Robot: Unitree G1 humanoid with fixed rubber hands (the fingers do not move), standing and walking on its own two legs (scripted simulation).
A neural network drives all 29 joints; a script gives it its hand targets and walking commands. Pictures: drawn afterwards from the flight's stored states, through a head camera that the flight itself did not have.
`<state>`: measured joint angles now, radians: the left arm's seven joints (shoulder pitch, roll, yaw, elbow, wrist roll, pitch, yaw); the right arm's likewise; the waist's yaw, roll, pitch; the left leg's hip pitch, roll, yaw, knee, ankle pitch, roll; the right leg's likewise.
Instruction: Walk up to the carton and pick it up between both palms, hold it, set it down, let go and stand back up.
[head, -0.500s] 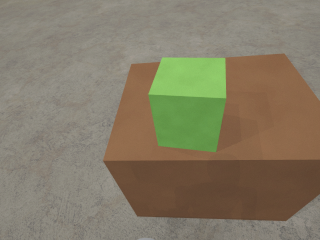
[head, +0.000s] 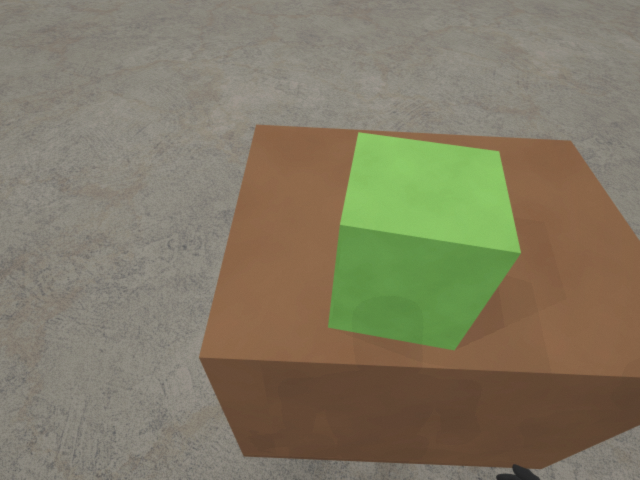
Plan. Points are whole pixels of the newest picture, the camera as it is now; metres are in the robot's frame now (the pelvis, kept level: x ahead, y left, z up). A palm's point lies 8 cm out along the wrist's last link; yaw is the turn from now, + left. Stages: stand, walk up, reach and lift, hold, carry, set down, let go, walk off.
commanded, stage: walk up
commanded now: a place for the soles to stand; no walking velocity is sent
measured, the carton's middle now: (408, 245) +0.47 -0.10 +0.01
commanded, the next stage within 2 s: none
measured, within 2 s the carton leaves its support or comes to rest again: neither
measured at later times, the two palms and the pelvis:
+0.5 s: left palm out of the picture +0.11 +0.23 -0.10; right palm out of the picture +0.08 -0.27 -0.11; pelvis +0.02 -0.02 +0.00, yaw -3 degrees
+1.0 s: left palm out of the picture +0.11 +0.25 -0.10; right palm out of the picture +0.11 -0.27 -0.10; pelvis +0.02 -0.01 +0.00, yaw -5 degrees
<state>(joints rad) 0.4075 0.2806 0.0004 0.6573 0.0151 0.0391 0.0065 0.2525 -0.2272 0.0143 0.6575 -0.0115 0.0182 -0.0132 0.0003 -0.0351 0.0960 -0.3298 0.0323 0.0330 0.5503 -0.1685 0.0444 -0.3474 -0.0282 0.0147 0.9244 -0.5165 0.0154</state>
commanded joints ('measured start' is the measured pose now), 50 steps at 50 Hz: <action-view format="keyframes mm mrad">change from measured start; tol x16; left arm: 1 110 81 45 -47 -1 -19 0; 50 -90 179 71 -71 18 -21 -36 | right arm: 1 -12 -172 -60 -61 -4 -11 -6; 50 100 -304 -111 -8 -31 -44 -32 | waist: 1 -12 223 -86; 17 -10 -113 -112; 50 -36 71 -104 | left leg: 1 40 164 -175 -185 -84 142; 8 -157 147 -167 -115 -394 22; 15 129 50 -79 -43 40 -16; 48 135 99 -88 -107 -16 1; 50 283 296 -266 -138 57 119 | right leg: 1 14 8 -22 -118 52 17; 8 187 -73 114 -478 159 -50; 11 -177 -168 277 -649 -61 -122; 15 11 -103 141 -533 319 -63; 19 -12 -92 151 -569 140 -65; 48 43 -53 127 -499 316 -46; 50 -135 30 35 -179 297 -18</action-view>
